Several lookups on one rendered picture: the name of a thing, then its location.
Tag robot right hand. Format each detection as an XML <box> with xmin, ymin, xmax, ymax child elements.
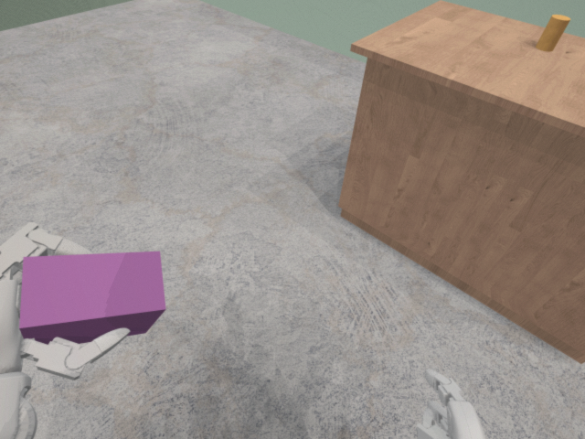
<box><xmin>417</xmin><ymin>369</ymin><xmax>486</xmax><ymax>439</ymax></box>

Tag sponge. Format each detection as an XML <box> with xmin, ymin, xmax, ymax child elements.
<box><xmin>19</xmin><ymin>252</ymin><xmax>165</xmax><ymax>345</ymax></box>

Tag robot left forearm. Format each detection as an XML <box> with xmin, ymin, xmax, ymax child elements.
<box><xmin>0</xmin><ymin>371</ymin><xmax>37</xmax><ymax>439</ymax></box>

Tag robot left hand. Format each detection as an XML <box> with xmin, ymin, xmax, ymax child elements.
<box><xmin>0</xmin><ymin>222</ymin><xmax>131</xmax><ymax>380</ymax></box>

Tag table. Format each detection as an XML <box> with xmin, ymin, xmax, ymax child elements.
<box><xmin>338</xmin><ymin>0</ymin><xmax>585</xmax><ymax>364</ymax></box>

